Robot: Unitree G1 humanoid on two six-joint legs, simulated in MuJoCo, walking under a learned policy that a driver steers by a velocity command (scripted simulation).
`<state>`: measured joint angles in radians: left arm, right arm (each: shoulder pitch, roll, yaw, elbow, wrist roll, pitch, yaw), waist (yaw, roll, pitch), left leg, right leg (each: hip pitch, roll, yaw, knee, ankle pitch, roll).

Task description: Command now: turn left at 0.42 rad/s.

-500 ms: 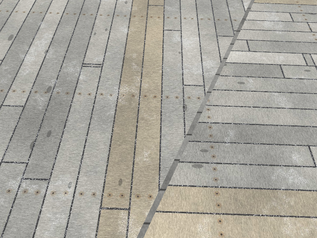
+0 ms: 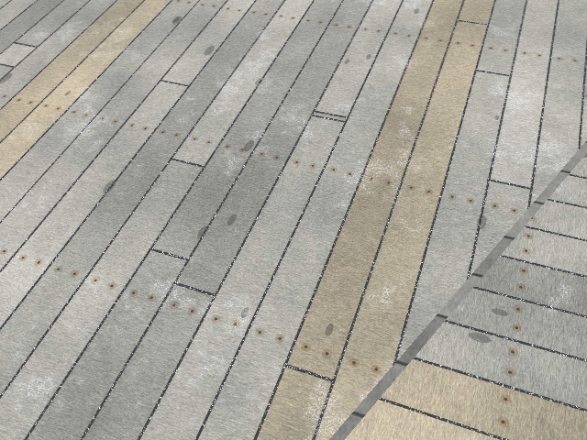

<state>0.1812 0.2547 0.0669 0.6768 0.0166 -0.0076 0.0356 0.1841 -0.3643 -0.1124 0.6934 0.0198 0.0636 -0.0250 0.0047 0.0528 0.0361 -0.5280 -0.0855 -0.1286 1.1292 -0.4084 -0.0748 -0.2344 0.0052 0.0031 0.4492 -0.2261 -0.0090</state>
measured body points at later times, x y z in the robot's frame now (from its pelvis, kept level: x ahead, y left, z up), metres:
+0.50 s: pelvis +0.00 +0.04 -0.01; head +0.01 +0.04 +0.44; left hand +0.11 +0.33 -0.12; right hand +0.15 -0.22 -0.10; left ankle -0.02 +0.14 -0.74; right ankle -0.02 -0.09 -0.70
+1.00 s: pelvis -0.01 -0.03 +0.01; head +0.02 -0.07 +0.45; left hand +0.22 +0.20 -0.07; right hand +0.06 -0.35 -0.11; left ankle +0.06 +0.14 -0.67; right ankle -0.01 -0.10 -0.74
